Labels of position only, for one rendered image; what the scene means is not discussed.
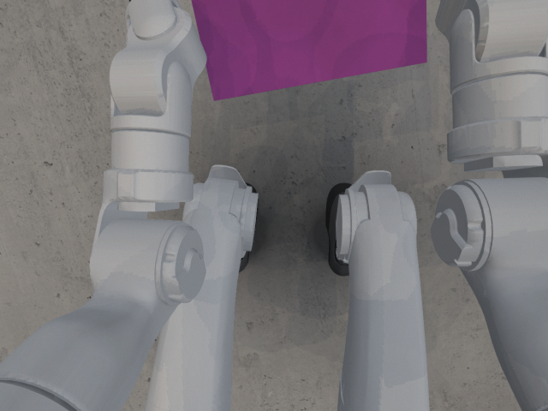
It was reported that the carton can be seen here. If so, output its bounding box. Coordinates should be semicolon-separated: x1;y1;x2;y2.
192;0;427;101

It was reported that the right robot shin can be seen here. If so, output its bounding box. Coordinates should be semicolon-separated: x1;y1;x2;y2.
336;170;417;263

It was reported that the right robot foot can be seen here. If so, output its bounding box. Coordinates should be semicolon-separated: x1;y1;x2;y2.
325;183;352;276

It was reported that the robot right upper arm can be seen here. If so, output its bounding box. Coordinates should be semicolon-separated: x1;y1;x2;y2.
431;177;548;411

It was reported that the robot left upper arm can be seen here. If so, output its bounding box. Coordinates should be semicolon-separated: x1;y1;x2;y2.
0;218;206;411

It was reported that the left robot forearm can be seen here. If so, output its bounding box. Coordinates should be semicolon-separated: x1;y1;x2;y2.
90;0;207;280

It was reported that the right robot forearm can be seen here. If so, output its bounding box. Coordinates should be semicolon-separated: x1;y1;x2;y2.
435;0;548;178

